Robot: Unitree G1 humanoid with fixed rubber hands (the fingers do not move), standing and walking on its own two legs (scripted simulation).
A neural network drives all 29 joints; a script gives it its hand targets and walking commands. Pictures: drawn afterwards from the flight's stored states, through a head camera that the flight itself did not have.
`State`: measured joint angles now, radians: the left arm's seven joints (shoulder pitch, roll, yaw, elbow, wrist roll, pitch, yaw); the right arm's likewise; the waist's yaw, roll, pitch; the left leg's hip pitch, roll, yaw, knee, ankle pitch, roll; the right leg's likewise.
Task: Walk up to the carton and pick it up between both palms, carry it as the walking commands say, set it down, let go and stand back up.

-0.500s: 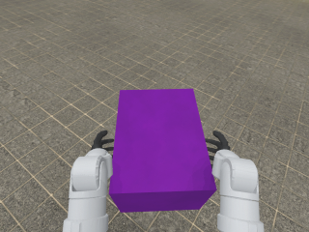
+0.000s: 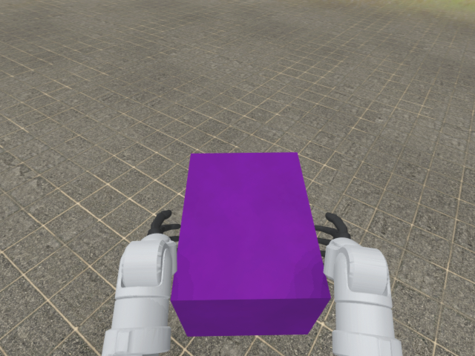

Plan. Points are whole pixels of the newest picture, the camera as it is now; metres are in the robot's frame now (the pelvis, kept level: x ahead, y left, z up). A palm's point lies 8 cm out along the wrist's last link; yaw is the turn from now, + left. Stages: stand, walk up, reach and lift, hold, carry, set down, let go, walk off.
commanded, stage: carry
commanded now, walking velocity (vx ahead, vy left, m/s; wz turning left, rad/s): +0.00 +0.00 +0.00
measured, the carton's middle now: (245, 238) +0.35 -0.01 +0.01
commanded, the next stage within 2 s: none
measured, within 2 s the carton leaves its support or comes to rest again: neither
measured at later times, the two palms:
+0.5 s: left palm (155, 239) +0.30 +0.15 +0.06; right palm (332, 241) +0.31 -0.15 +0.07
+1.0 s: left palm (155, 251) +0.29 +0.15 +0.04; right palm (330, 254) +0.30 -0.15 +0.04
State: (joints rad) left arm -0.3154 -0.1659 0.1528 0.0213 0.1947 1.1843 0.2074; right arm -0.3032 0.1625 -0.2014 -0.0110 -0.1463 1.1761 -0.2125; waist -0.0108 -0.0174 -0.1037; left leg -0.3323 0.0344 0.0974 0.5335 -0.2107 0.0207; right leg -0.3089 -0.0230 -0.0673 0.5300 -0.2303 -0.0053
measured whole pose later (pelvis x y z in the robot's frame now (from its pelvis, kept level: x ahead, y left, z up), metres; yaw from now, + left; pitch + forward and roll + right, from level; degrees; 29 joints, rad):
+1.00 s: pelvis +0.02 -0.01 +0.00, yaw +0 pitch +1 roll +0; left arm -0.22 -0.14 0.15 0.08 0.20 0.91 0.11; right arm -0.20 0.14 -0.17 0.08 -0.16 0.90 -0.09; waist 0.01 -0.01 -0.07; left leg -0.32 0.04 0.09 0.55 -0.24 0.01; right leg -0.29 -0.03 -0.08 0.55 -0.27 -0.01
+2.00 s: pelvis +0.01 -0.01 +0.00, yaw +0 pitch +1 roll +0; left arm -0.20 -0.14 0.14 0.00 0.18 0.90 0.11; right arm -0.18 0.14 -0.15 -0.01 -0.14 0.90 -0.09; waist 0.00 -0.01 -0.04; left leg -0.33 0.05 0.10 0.52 -0.21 0.00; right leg -0.31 -0.03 -0.09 0.53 -0.24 -0.02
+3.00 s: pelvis -0.20 +0.16 -0.01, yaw +2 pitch +3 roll +2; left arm -0.39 -0.19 0.16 -0.30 0.15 1.20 0.20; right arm -0.33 0.17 -0.19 -0.37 -0.08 1.21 -0.23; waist -0.06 -0.05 0.11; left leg -0.40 0.01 0.02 0.61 -0.26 -0.04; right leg -0.48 -0.20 -0.01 0.71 -0.31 0.10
